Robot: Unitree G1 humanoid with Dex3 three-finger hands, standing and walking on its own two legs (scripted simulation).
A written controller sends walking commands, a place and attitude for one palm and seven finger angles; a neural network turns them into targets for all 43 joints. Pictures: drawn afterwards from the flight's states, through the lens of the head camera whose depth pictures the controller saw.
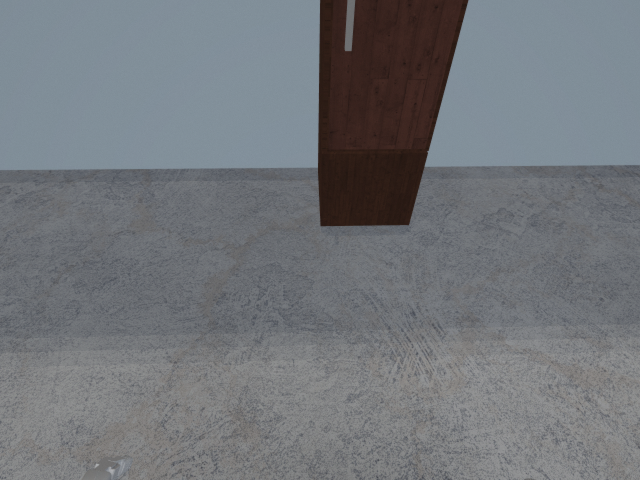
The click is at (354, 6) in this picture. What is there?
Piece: cupboard door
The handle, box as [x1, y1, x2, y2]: [345, 0, 354, 50]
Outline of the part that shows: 347,0 345,50 351,50 354,0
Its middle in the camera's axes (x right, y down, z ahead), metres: +0.08 -0.61 +1.06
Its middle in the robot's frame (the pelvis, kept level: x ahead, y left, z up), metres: +1.22 -0.02 +0.11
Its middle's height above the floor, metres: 0.88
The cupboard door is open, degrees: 0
